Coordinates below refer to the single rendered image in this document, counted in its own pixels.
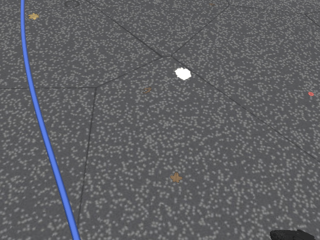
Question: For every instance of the robot right hand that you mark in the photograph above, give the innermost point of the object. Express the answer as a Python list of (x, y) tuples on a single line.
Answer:
[(290, 235)]

